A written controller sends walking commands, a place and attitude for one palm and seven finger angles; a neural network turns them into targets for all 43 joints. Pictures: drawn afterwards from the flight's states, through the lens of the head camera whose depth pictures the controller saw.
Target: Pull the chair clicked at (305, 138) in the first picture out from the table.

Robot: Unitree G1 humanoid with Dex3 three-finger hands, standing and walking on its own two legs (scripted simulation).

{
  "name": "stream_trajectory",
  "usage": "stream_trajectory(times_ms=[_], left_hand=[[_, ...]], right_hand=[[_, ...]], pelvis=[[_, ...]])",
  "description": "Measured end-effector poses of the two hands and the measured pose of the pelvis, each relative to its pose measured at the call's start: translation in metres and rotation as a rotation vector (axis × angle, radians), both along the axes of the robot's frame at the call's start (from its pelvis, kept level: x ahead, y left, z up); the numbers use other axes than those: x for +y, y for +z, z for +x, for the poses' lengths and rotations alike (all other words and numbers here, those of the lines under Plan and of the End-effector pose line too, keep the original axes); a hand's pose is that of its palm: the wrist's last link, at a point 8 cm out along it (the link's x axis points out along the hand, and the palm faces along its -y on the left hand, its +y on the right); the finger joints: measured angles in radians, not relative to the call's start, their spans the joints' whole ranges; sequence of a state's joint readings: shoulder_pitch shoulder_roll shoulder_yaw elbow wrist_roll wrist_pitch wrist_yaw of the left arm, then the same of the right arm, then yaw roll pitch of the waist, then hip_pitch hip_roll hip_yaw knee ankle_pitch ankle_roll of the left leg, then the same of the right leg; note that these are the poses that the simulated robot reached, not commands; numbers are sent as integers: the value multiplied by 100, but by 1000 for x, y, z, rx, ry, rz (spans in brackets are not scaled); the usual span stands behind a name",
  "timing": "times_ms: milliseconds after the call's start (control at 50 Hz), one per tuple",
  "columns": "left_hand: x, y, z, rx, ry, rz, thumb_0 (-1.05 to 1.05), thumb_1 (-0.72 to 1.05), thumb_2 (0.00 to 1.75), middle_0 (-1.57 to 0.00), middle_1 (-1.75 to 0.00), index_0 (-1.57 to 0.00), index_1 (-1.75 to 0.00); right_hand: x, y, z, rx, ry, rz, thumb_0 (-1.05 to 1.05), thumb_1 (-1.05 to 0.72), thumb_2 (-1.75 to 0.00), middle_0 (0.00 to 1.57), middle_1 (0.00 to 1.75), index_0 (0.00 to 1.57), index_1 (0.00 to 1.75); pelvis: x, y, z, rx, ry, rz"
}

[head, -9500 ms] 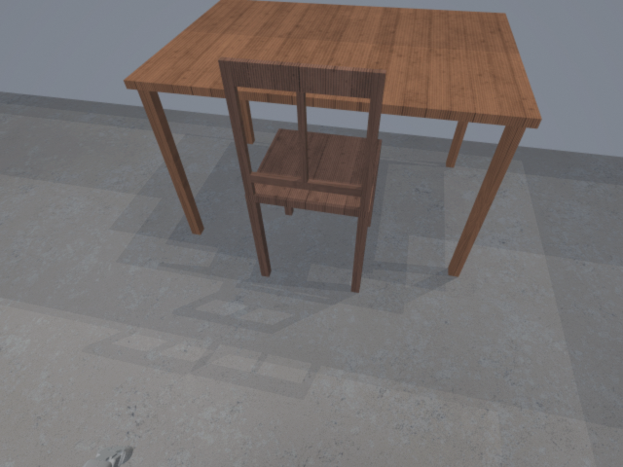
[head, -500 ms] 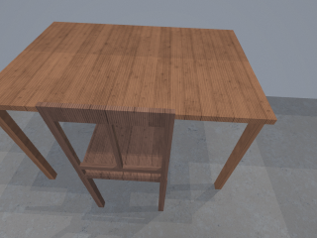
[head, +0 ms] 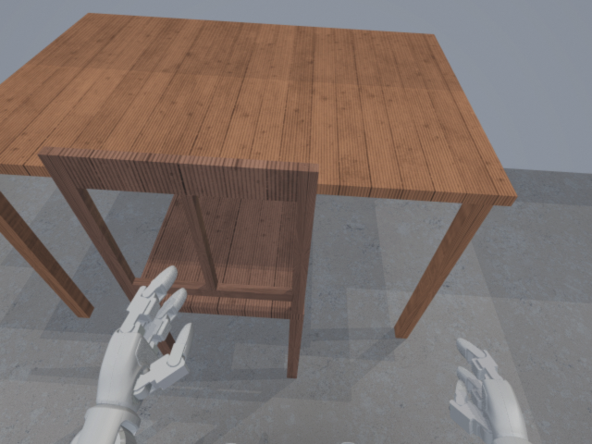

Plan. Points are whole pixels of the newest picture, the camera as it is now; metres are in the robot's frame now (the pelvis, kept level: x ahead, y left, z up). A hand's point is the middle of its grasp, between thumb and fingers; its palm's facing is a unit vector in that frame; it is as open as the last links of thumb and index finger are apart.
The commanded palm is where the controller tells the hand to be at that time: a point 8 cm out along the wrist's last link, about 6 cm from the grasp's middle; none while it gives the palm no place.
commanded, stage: raise the hand toward the chair's back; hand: left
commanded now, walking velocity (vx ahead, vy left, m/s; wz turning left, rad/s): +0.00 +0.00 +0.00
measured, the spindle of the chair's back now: (202, 246) +0.46 +0.18 -0.05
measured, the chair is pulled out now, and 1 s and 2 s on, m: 0.00 0.00 0.00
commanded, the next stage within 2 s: aim the fingers beside a spindle in 1.76 s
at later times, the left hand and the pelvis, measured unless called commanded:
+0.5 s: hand (159, 379) +0.22 +0.18 -0.01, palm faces -0.03 -1.00 +0.01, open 12.9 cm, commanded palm +0.18 +0.24 +0.00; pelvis +0.00 -0.01 -0.05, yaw +0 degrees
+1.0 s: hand (131, 361) +0.23 +0.22 +0.01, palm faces +0.01 -1.00 -0.08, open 16.6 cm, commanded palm +0.21 +0.27 +0.01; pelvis +0.01 +0.01 -0.04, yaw +2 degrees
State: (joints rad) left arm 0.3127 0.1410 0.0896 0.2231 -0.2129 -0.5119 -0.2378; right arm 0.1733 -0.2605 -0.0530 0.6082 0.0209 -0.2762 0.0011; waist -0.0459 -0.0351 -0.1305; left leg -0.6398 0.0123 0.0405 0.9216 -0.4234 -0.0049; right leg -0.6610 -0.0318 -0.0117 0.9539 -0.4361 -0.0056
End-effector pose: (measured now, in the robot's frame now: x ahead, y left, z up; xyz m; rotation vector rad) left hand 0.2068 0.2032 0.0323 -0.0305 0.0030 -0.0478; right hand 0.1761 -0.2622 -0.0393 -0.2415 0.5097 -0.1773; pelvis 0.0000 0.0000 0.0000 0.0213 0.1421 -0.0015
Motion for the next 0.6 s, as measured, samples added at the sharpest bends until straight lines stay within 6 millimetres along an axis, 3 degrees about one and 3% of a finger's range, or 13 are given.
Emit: stream_trajectory(times_ms=[80,120,160,200,280,320,360,440,520,600], left_hand=[[3,-62,-41,169,-7,-4,1,62,77,-18,-26,-18,-25],[16,-77,-62,223,70,6,1,56,75,-18,-25,-17,-24],[31,-71,-75,187,154,44,1,52,73,-17,-24,-17,-24],[43,-51,-79,79,201,95,2,47,71,-17,-24,-16,-23],[40,-13,-55,-140,115,155,2,37,67,-15,-22,-14,-21],[31,-15,-35,-128,13,150,1,33,65,-14,-21,-14,-20],[23,-30,-18,-15,-83,116,1,28,63,-13,-21,-13,-20],[22,-54,-6,220,-105,34,1,19,59,-13,-19,-13,-18],[40,-33,-12,166,51,46,1,10,55,-13,-18,-12,-17],[54,-12,-18,16,121,110,1,0,51,-11,-16,-11,-15]], right_hand=[[-3,-1,31,-45,65,-44,1,-91,-90,20,29,20,30],[0,-10,43,-42,97,-60,1,-91,-90,20,29,20,30],[5,-23,51,-25,125,-64,1,-91,-90,20,29,20,30],[13,-40,55,0,150,-51,1,-91,-90,20,29,20,30],[33,-77,50,50,181,16,1,-91,-90,20,29,20,30],[41,-92,40,81,159,66,1,-91,-90,20,29,20,30],[46,-102,26,120,117,112,2,-91,-90,20,30,20,30],[42,-105,-6,197,12,146,2,-90,-90,21,30,21,30],[28,-96,-29,246,-57,107,2,-90,-90,21,30,21,30],[15,-91,-36,275,-49,42,2,-91,-90,21,30,20,30]], pelvis=[[-10,-24,-2,54,11,-3],[-13,-34,-3,74,21,-13],[-16,-43,-3,91,32,-27],[-18,-51,-3,105,46,-43],[-17,-62,-7,126,64,-69],[-16,-65,-10,138,59,-68],[-14,-64,-10,146,50,-59],[-10,-54,-6,151,27,-38],[-7,-45,2,147,14,-35],[-3,-45,4,149,28,-45]])
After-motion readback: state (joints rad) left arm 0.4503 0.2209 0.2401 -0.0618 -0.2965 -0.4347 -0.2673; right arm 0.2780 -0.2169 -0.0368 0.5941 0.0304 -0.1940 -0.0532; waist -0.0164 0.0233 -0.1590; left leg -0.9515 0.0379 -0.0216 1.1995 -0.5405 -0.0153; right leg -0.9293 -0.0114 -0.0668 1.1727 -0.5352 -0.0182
